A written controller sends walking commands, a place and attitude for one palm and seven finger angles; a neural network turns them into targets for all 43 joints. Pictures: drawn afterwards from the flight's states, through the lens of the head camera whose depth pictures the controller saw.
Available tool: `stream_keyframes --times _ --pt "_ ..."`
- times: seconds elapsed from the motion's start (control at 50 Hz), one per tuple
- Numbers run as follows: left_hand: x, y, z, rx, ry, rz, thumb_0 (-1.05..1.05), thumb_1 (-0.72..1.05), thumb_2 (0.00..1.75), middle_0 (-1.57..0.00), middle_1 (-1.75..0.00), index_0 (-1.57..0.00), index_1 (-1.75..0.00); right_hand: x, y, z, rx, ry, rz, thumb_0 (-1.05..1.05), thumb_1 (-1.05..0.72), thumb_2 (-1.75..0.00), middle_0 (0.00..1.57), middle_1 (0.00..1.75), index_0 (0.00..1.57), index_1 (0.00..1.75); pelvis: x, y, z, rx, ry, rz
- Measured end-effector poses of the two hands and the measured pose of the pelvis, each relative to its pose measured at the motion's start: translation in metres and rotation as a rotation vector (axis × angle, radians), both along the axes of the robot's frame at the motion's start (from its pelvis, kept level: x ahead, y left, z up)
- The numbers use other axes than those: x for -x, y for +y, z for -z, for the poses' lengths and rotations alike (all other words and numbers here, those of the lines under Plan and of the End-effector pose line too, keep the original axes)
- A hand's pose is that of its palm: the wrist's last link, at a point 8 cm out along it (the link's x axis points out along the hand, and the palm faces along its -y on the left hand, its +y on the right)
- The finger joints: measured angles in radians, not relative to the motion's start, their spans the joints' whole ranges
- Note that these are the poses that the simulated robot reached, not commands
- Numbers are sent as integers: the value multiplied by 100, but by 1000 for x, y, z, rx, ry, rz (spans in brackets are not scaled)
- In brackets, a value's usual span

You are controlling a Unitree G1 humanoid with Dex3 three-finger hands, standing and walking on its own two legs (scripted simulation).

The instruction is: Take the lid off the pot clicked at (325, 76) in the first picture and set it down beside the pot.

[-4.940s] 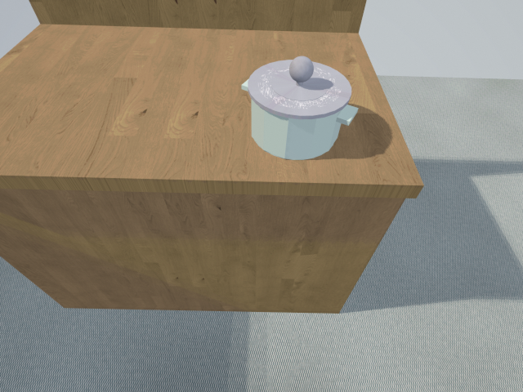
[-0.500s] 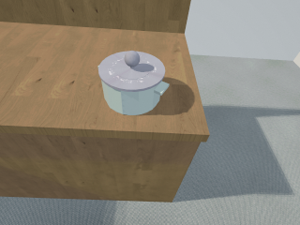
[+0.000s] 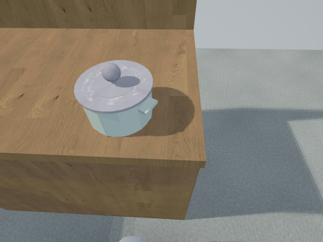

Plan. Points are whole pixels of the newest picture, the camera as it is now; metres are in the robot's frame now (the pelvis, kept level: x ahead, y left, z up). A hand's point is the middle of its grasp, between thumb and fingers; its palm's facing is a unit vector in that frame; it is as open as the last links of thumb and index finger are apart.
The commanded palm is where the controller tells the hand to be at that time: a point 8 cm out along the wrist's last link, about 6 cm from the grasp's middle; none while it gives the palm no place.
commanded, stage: come to a stop and stand still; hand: left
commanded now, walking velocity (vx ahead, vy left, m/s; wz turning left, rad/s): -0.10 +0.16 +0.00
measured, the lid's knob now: (111, 72) +0.47 +0.17 +0.17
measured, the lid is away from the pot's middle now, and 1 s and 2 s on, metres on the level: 0.00 0.00 0.00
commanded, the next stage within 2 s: look again from close up in 0.90 s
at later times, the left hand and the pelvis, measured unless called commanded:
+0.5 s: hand out of the picture -0.01 +0.27 -0.17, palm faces +0.07 -0.95 -0.29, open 7.4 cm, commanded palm none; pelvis -0.02 +0.07 -0.01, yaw -1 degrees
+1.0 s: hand out of the picture -0.05 +0.27 -0.17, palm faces +0.01 -0.98 -0.21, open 7.4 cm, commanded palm none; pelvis -0.04 +0.10 +0.00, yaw -1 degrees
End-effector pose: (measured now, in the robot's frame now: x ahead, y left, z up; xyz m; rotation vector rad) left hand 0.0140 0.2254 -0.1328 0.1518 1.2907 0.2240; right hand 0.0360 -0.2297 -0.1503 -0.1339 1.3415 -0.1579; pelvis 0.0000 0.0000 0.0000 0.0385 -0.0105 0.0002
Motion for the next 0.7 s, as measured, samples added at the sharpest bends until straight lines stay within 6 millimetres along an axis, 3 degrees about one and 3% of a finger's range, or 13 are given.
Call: stream_keyframes --times 0.2,0.3,0.38,0.44,0.56,0.7 --pt "35 6 2 -8 67 -36 1 91 90 -20 -30 -21 -30 -65 6 -13 0 -147 -64 0 -91 -90 20 30 20 29 5 5 0 -5 -20 1" --pt "49 22 5 -11 83 -36 1 90 90 -20 -30 -21 -30 -77 23 -20 2 -202 -92 0 -91 -90 20 30 20 29 9 17 1 1 -21 1" --pt "49 47 5 -24 55 4 1 90 90 -20 -30 -21 -30 -80 42 -20 -6 -317 -69 0 -91 -90 20 30 20 29 13 42 8 23 -27 24" --pt "41 73 10 -49 23 8 1 90 90 -20 -30 -21 -30 -68 59 -14 -8 -344 -63 0 -91 -90 20 30 20 29 18 59 16 35 -44 15" --pt "21 105 -1 -66 -57 54 1 90 90 -20 -30 -20 -30 -20 92 -9 -35 -259 -65 0 -91 -90 20 30 20 29 31 82 10 50 -33 28" --pt "22 122 -5 -56 -45 93 1 90 90 -20 -30 -20 -30 32 93 -8 5 -147 -25 -1 -93 -89 20 30 20 29 45 98 6 53 -1 29"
